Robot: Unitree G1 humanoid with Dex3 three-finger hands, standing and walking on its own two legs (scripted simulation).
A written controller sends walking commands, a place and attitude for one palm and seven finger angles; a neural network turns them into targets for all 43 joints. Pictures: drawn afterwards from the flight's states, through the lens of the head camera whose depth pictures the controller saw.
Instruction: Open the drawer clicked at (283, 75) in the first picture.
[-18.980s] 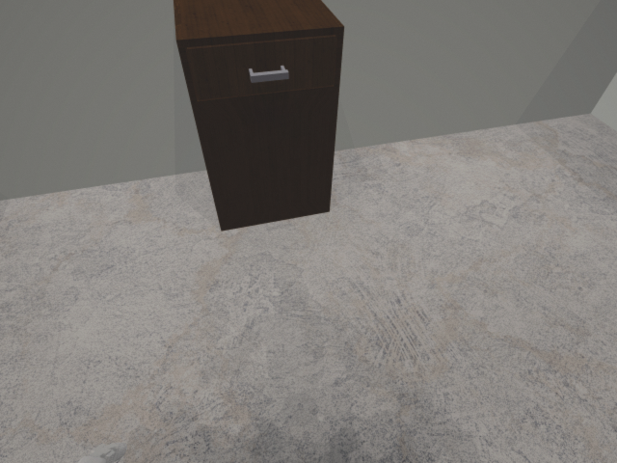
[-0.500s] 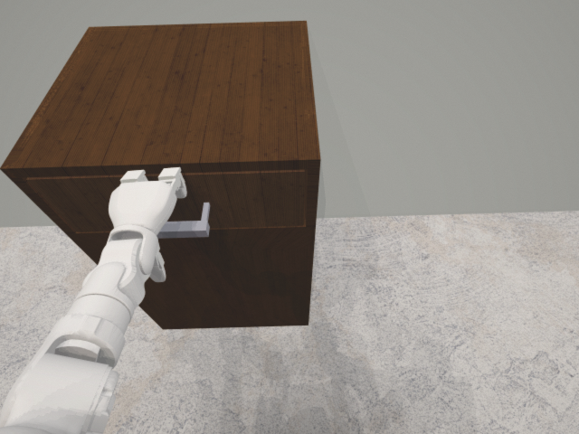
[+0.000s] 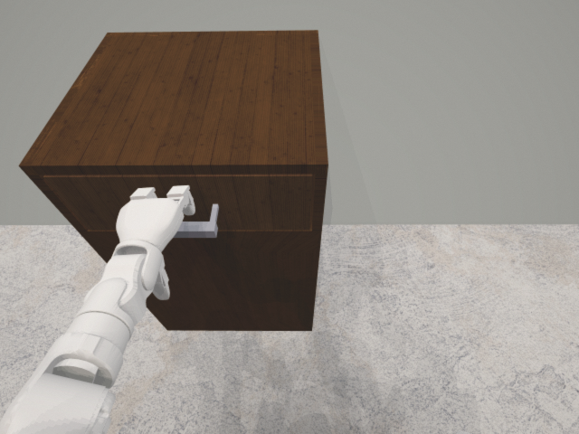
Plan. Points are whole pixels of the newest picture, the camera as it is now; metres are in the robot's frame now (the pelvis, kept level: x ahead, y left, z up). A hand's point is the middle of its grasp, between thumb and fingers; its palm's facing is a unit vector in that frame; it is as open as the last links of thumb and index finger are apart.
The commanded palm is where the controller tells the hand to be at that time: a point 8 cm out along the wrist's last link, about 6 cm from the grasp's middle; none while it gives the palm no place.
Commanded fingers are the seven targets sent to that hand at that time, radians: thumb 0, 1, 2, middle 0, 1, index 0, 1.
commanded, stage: move the hooked fingers above the handle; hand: left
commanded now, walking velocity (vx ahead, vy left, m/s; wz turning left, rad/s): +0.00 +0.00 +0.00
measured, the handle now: (185, 219) +0.47 +0.21 -0.04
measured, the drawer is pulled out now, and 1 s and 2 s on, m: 0.00 0.00 0.00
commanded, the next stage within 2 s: none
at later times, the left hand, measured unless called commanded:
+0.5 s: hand (182, 235) +0.41 +0.19 +0.00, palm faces -0.07 -0.08 -0.99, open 13.8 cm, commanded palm +0.40 +0.22 +0.07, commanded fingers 0.00 -0.50 0.30 -0.30 -1.20 -0.30 -1.20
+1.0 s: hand (176, 226) +0.42 +0.20 +0.02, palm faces +0.00 -0.08 -1.00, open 13.8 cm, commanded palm +0.39 +0.23 +0.07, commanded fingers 0.00 -0.50 0.30 -0.30 -1.20 -0.30 -1.20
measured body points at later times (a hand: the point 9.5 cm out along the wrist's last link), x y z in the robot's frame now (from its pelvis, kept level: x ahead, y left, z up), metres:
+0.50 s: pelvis +0.00 +0.01 -0.01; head +0.07 +0.00 +0.44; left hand +0.41 +0.19 +0.05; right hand +0.06 -0.26 -0.14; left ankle -0.02 +0.11 -0.72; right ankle +0.01 -0.12 -0.72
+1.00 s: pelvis +0.00 +0.01 -0.01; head +0.06 +0.00 +0.44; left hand +0.41 +0.20 +0.07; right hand +0.09 -0.27 -0.13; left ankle -0.02 +0.11 -0.72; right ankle +0.01 -0.12 -0.72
